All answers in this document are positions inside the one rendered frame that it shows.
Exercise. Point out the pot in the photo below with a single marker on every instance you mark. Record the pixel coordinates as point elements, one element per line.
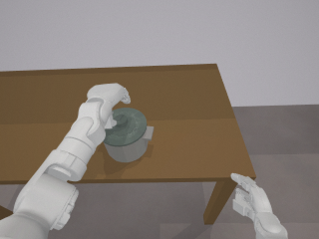
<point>132,151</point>

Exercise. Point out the robot right forearm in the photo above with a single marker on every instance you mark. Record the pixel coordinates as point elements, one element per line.
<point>267,226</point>

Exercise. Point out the robot left forearm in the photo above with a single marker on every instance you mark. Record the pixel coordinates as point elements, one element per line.
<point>69,161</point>

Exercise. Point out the knob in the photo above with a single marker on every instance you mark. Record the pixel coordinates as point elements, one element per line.
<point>122,120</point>

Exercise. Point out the right robot hand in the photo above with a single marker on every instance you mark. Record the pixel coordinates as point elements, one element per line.
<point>249,204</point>

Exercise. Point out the left robot hand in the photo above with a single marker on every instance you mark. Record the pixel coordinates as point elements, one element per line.
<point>113,93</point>

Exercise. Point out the robot left upper arm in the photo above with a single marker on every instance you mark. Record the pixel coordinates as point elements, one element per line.
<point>48,205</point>

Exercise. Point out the lid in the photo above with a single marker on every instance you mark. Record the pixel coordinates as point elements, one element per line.
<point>129,134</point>

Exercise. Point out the table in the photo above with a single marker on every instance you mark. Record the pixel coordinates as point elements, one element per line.
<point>196,136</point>

